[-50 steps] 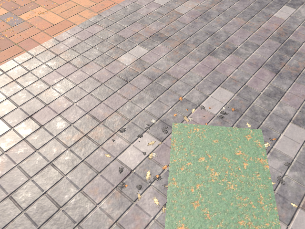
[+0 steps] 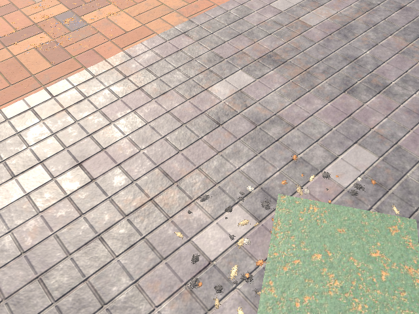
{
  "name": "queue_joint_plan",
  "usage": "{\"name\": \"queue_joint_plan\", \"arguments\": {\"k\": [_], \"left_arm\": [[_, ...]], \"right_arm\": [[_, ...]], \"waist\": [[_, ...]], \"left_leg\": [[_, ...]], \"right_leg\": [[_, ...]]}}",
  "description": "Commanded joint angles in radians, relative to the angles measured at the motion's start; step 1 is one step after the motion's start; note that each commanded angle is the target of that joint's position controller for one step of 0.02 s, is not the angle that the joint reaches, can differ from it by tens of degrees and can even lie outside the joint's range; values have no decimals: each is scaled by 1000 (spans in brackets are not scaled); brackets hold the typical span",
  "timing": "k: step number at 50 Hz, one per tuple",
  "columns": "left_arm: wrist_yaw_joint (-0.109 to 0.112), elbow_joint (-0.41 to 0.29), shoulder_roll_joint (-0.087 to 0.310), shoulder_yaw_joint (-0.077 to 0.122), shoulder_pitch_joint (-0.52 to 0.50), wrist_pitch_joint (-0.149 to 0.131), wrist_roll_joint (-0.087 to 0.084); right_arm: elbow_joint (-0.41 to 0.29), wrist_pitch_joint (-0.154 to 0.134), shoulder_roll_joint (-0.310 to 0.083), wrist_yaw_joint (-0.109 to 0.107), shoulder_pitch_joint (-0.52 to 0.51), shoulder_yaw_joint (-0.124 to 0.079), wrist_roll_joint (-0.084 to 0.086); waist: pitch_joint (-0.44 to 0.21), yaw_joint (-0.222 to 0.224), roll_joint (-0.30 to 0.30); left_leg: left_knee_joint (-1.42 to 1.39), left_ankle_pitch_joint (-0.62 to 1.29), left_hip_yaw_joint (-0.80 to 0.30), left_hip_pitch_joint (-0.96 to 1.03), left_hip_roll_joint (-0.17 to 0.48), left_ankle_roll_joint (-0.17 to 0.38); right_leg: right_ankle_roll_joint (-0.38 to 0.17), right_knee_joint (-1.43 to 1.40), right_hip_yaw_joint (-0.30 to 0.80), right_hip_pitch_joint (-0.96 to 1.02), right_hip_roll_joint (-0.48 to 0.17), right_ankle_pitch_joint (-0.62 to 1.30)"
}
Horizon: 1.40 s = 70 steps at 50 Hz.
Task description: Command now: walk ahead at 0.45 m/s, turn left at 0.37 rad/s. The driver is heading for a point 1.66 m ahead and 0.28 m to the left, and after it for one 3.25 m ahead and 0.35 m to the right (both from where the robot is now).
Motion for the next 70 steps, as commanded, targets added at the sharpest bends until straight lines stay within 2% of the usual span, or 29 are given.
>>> {"name": "queue_joint_plan", "arguments": {"k": [1, 5, 7, 8, 9, 10, 11, 12, 13, 16, 21, 28, 32, 33, 34, 35, 36, 38, 39, 47, 52, 55, 56, 57, 58, 59, 61, 65, 70], "left_arm": [[12, -38, 178, 29, 23, -10, -9], [15, -58, 215, 42, -1, 8, -15], [23, -88, 243, 51, -40, 30, -5], [24, -111, 246, 50, -53, 32, -2], [7, -157, 142, 20, 11, 10, 16], [-14, -178, 92, 0, 19, -40, -5], [-24, -220, 186, 30, -120, -73, -46], [-20, -252, 206, 34, -182, -86, -58], [-7, -248, 207, 43, -191, -84, -43], [5, -268, 186, 58, -149, -39, -13], [15, -367, 158, 55, -360, -20, 10], [-27, -434, 169, 44, -525, -48, -13], [-32, -415, 228, 68, -388, -64, -11], [-26, -390, 270, 83, -236, -68, 2], [-23, -365, 361, 109, -76, -61, 11], [-35, -316, 322, 108, -10, -46, -16], [-36, -335, 237, 83, -65, -42, -31], [-36, -358, 186, 61, -194, -27, -16], [-37, -360, 169, 55, -221, -28, -8], [-21, -307, 224, 63, -190, -11, -15], [-11, -263, 234, 61, -149, 15, -28], [-7, -258, 219, 56, -157, 24, -26], [-9, -269, 183, 42, -109, 15, 1], [-13, -237, 94, 10, 31, 13, 2], [-16, -225, 149, 20, 8, 27, -12], [-15, -242, 196, 35, -48, 44, -24], [6, -253, 192, 43, -132, 85, -18], [29, -224, 139, 36, -98, 116, -7], [16, -206, 152, 46, -82, 97, 11]], "right_arm": [[-128, -9, -1, 18, -200, 18, -3], [-166, -13, -48, 42, -188, -1, -5], [-121, -8, -122, 46, 28, -44, 1], [-82, 2, -180, 34, 183, -78, 4], [-72, 14, -274, 14, 289, -101, -7], [-81, 11, -263, 9, 283, -89, -16], [-78, 0, -193, 6, 249, -72, -23], [-91, -12, -158, 7, 172, -62, -19], [-114, -21, -131, 13, 91, -52, -19], [-142, -26, -109, 9, 27, -43, -25], [-131, -21, -163, -30, 142, -57, -18], [-90, -4, -143, -44, 272, -50, -7], [-94, 9, -151, -46, 264, -50, -20], [-111, 7, -118, -40, 248, -35, -29], [-119, -7, -58, -36, 355, -14, -24], [-108, -17, -61, -34, 410, -7, -3], [-120, -23, -159, -34, 312, -28, 12], [-159, -25, -147, -32, 159, -27, -10], [-162, -23, -137, -32, 152, -32, -23], [-192, -16, -31, -31, 65, -2, -36], [-221, -16, -72, -16, -24, -14, -36], [-180, -23, -133, -20, 93, -39, -56], [-179, -23, -201, -29, 154, -51, -69], [-174, -6, -166, -34, 181, -38, -79], [-162, 8, -88, -28, 201, -18, -55], [-160, 15, -81, -21, 155, -13, -37], [-174, 22, -89, -19, 29, -11, -41], [-165, 37, -99, -32, -59, -20, -62], [-125, 49, -132, -47, -27, -38, -18]], "waist": [[155, 10, -110], [95, -56, -138], [-53, -177, -173], [-132, -254, -144], [-266, -211, 98], [-408, -176, 157], [-266, -200, 97], [-136, -161, 29], [-69, -105, -68], [-21, -24, -28], [27, -79, 4], [4, -157, 41], [-52, -68, 76], [-183, 4, 43], [-351, 8, -161], [-383, 8, -346], [-221, 26, -206], [-23, -12, -70], [-1, -39, -84], [-33, -51, -124], [-48, -39, -139], [-104, -100, -87], [-208, -92, 18], [-339, -66, 187], [-368, -95, 169], [-279, -90, 111], [-141, -60, 42], [-109, -18, 108], [-48, 1, 117]], "left_leg": [[-136, 76, 63, 21, -18, 10], [-192, -26, 120, 121, -80, 85], [-197, -70, 153, 389, -154, 131], [-235, -60, 77, 654, -143, 168], [-266, -197, -388, 1039, 120, 309], [-503, -366, -878, 1144, 289, 427], [-558, -362, -768, 1046, 241, 350], [-572, -271, -603, 872, 203, 305], [-588, -160, -486, 701, 153, 277], [-632, -19, -329, 449, 72, 258], [-635, 12, -237, 353, 6, 226], [-521, -49, -304, 538, 62, 175], [-342, 244, -331, 642, 66, 138], [-134, 251, -283, 561, 13, 111], [215, -22, -170, 244, -124, 34], [428, -524, -147, 4, -173, 2], [499, -483, -192, -98, -112, 13], [422, -329, -114, -88, -27, 9], [356, -284, -105, -45, 7, 6], [-107, 16, 10, 170, -23, -53], [-277, 85, -22, 242, -56, -18], [-415, 279, -20, 459, -56, 37], [-325, 704, -144, 687, 90, 101], [-295, 884, -342, 902, 290, 276], [-337, 760, -411, 864, 304, 309], [-379, 536, -385, 773, 265, 273], [-470, 204, -321, 554, 208, 209], [-549, -40, -186, 318, 112, 166], [-611, -668, -202, 194, 81, 91]], "right_leg": [[-106, -112, 37, -145, -254, 383], [-73, 70, -37, 6, -295, 893], [-45, 384, -67, -5, -287, 1163], [-14, 628, -69, -170, -252, 1045], [42, 1046, -62, -580, -106, 352], [40, 1282, 152, -778, 35, -239], [5, 1316, 239, -887, -31, -178], [-14, 1247, 218, -890, -79, -79], [-10, 1161, 208, -828, -118, -21], [26, 1000, 203, -671, -170, 25], [90, 629, 160, -694, -125, 289], [59, 314, 167, -630, -69, 423], [-28, 230, 126, -443, -35, 263], [-93, 275, 208, -198, -127, 292], [-241, 287, 541, 203, -337, 244], [-313, 151, 863, 312, -451, 21], [-259, 115, 803, 202, -416, -123], [-205, 57, 555, -71, -324, 34], [-192, 34, 490, -143, -290, 118], [-156, 30, 148, -283, -173, 797], [-127, 114, 184, -189, -216, 694], [-64, 302, 177, -195, -154, 625], [-17, 472, 141, -323, -90, 397], [42, 708, 128, -506, -22, -121], [70, 821, 182, -544, -29, -402], [80, 867, 197, -593, -57, -404], [99, 811, 182, -589, -96, -311], [102, 585, 128, -357, -82, -105], [8, 427, 44, -244, -38, -48]]}}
